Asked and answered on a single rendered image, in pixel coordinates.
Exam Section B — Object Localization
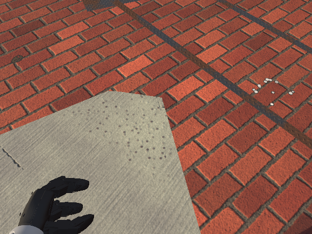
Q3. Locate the left robot hand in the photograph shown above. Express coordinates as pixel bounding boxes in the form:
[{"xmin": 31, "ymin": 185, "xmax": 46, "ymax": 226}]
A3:
[{"xmin": 18, "ymin": 175, "xmax": 95, "ymax": 234}]

